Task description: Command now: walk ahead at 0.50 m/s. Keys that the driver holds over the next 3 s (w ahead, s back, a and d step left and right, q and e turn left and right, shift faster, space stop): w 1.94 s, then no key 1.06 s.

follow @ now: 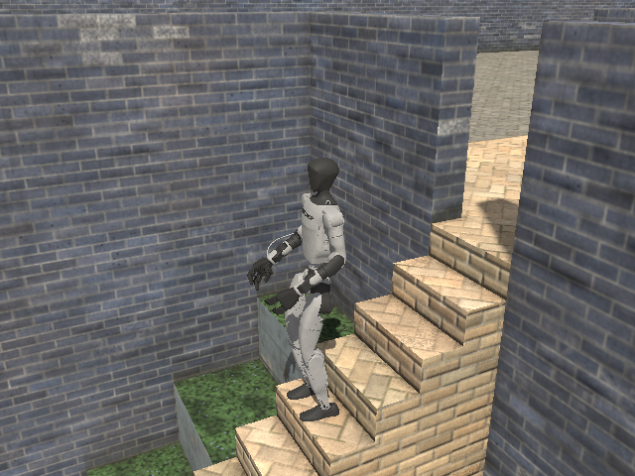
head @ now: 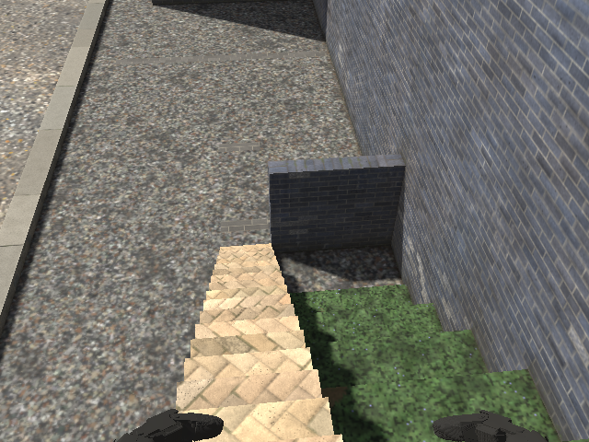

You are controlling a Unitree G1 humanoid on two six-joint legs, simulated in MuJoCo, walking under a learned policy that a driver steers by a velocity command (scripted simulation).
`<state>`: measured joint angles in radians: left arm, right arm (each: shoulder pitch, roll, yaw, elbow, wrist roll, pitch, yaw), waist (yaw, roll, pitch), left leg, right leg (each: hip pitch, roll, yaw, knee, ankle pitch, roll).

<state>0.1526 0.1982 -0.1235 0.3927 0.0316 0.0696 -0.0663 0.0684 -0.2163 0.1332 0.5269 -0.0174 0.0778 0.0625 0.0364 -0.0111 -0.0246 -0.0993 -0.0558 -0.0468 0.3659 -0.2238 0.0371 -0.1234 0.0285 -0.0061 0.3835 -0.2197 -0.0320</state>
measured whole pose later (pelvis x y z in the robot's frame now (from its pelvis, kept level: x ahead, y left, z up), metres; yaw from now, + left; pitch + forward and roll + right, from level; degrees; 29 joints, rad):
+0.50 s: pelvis +0.01 -0.01 +0.00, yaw +0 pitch -2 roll +1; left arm 0.13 0.20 -0.13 0.40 0.03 0.06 -0.07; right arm 0.09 -0.22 0.13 0.50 -0.02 0.09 0.05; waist 0.02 -0.01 -0.03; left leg -0.08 -0.04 -0.05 0.35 -0.23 0.02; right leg -0.11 0.04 0.00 0.39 -0.23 -0.05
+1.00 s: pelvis +0.00 -0.03 +0.00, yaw -1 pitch -3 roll +1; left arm 0.08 0.22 -0.13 0.44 0.01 0.02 -0.07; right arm 0.09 -0.22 0.13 0.44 -0.01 0.11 0.04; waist 0.02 0.02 -0.02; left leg -0.06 -0.01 -0.05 0.31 -0.21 -0.01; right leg -0.09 0.07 0.00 0.34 -0.20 -0.07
